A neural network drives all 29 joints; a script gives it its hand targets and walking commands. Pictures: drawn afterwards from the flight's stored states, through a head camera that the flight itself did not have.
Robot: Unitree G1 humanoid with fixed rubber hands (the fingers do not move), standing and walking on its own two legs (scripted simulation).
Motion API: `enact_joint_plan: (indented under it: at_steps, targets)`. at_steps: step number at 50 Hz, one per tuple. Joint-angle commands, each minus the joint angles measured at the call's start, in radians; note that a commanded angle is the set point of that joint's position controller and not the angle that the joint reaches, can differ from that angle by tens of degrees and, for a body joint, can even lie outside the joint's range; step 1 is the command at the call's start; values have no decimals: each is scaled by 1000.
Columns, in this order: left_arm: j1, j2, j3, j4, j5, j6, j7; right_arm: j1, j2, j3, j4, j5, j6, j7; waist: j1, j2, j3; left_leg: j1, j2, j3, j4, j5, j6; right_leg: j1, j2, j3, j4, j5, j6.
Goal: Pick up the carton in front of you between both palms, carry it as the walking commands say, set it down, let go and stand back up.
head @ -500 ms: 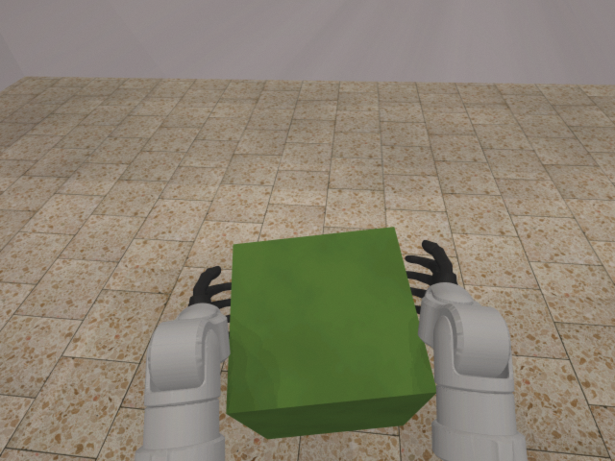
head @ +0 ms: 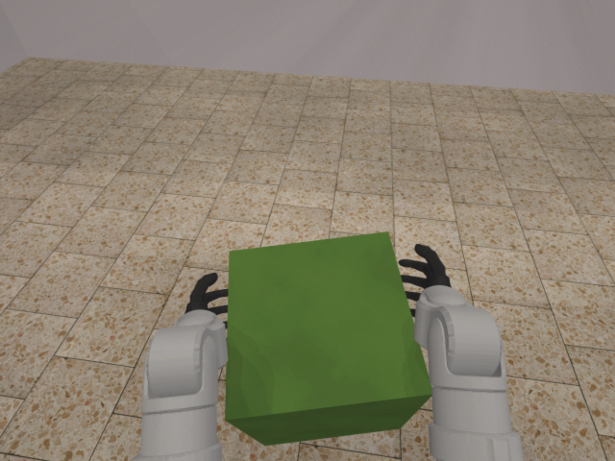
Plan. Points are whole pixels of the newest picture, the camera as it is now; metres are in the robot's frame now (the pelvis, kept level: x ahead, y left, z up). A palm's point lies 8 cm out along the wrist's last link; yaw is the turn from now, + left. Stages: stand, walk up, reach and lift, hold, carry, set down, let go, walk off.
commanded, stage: carry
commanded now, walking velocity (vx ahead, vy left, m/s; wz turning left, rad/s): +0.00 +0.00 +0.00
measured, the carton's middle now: (321, 347) +0.31 +0.00 -0.02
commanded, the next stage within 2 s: none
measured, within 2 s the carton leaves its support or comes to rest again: neither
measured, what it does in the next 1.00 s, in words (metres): steps on the spot: right foot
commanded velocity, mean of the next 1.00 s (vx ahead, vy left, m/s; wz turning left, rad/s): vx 0.00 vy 0.00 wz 0.00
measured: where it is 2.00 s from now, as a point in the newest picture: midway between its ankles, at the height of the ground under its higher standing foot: outside the picture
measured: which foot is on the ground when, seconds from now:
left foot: down 0.00-1.00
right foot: up 0.00-0.00, down 0.02-1.00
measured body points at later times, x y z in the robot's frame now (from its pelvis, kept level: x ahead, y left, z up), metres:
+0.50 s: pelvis -0.01 -0.01 -0.01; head -0.03 -0.02 +0.44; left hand +0.27 +0.14 +0.01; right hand +0.30 -0.16 +0.03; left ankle -0.07 +0.09 -0.74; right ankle -0.03 -0.11 -0.74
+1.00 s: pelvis -0.05 -0.01 +0.00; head -0.08 -0.02 +0.44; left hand +0.23 +0.14 +0.01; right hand +0.25 -0.16 +0.04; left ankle -0.07 +0.09 -0.74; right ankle -0.03 -0.11 -0.74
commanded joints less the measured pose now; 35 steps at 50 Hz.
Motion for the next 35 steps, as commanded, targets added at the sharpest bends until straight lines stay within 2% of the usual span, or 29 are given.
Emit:
enact_joint_plan:
  at_steps: [1, 2, 3, 4, 7, 10, 14, 21, 25, 30, 35]
  targets:
    - [-608, -1079, -729, -70, -472, -73, -446, -277, 1110, 636, 108, 418, 6, 433, -17, 138, -350, 155, 177, -83, 104, 825, 2, 133, -62, 33, -42, 394, -14]
    - [-598, -1083, -725, -55, -467, -87, -451, -278, 1120, 646, 113, 419, -11, 436, -23, 71, -374, 81, 139, -61, 108, 565, -17, 193, -107, 69, 18, 633, -34]
    - [-579, -1094, -716, -19, -448, -107, -456, -284, 1133, 663, 122, 421, -27, 442, -22, 16, -365, 62, 110, -51, 97, 427, -24, 180, -133, 82, 40, 778, -43]
    - [-567, -1097, -702, 2, -437, -128, -461, -292, 1135, 672, 125, 421, -46, 446, -24, -19, -355, 45, 110, -62, 90, 432, -24, 191, -145, 77, 55, 796, -41]
    - [-534, -1093, -682, 23, -417, -201, -469, -313, 1127, 684, 107, 418, -111, 453, -18, -45, -344, 66, 119, -71, 139, 595, -19, 146, -118, 56, 80, 744, -24]
    - [-510, -1060, -674, 32, -386, -276, -473, -280, 1105, 670, 135, 392, -179, 456, -17, -14, -361, 55, 124, -75, 142, 646, -23, 154, -106, 48, 93, 684, -21]
    - [-448, -1015, -664, 54, -344, -356, -473, -206, 1068, 641, 186, 346, -253, 462, -15, 5, -363, 43, 118, -72, 136, 576, -25, 159, -116, 58, 92, 676, -26]
    - [-413, -918, -621, 67, -235, -499, -452, -151, 977, 553, 248, 225, -386, 450, -15, 23, -317, 32, 126, -77, 118, 502, -18, 115, -120, 68, 65, 566, -27]
    - [-436, -847, -509, 186, -153, -573, -449, -188, 896, 452, 335, 138, -461, 437, -16, 7, -269, 10, 130, -86, 86, 382, -16, 84, -122, 77, 22, 470, -28]
    - [-476, -864, -482, 252, -136, -634, -448, -258, 899, 438, 360, 127, -521, 433, -15, -11, -261, -1, 125, -98, 52, 257, -13, 82, -119, 81, -23, 373, -31]
    - [-454, -893, -519, 232, -156, -608, -449, -232, 933, 475, 355, 147, -493, 436, -14, -4, -263, -10, 126, -101, 36, 211, -9, 82, -119, 83, -39, 326, -32]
